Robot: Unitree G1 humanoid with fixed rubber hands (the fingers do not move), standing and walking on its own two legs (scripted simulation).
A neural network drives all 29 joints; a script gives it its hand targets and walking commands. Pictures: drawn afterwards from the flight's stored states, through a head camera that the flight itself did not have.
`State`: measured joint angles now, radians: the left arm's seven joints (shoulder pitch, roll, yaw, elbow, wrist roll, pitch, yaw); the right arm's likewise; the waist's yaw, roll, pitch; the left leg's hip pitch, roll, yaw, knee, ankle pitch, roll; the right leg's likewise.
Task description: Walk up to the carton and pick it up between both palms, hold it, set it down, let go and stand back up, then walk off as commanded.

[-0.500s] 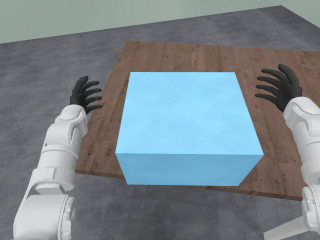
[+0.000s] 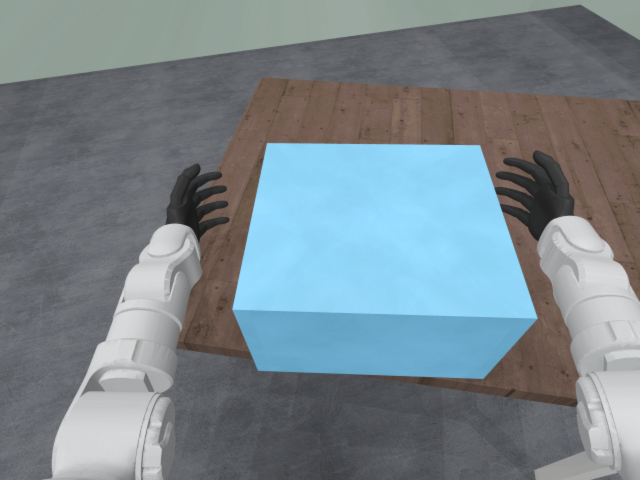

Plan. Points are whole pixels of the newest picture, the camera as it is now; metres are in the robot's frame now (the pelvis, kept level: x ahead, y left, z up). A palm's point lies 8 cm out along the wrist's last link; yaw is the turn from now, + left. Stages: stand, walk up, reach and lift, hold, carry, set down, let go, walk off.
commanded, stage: reach and lift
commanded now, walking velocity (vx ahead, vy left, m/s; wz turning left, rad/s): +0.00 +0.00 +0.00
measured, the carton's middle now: (370, 256) +0.40 +0.00 +0.07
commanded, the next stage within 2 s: none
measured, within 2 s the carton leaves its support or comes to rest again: leaves its support in 1.76 s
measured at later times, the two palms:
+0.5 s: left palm (211, 234) +0.39 +0.20 +0.09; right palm (524, 219) +0.45 -0.18 +0.10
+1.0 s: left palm (223, 235) +0.39 +0.19 +0.09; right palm (522, 220) +0.45 -0.18 +0.10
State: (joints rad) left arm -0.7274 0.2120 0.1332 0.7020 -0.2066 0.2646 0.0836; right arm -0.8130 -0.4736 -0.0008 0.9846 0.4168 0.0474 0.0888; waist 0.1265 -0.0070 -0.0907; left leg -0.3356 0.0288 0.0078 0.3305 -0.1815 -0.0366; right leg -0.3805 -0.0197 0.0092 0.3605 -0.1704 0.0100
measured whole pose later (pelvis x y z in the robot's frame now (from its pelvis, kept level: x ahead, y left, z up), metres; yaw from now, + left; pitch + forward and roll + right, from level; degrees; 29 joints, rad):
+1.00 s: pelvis +0.00 +0.00 +0.00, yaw +0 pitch +11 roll +0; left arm -0.73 0.06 0.13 0.75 -0.15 0.16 0.15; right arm -0.81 -0.37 0.00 0.98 0.41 0.01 0.00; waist 0.13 -0.01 -0.10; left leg -0.34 0.03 0.01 0.33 -0.18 -0.04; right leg -0.38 -0.02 0.01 0.36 -0.16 0.01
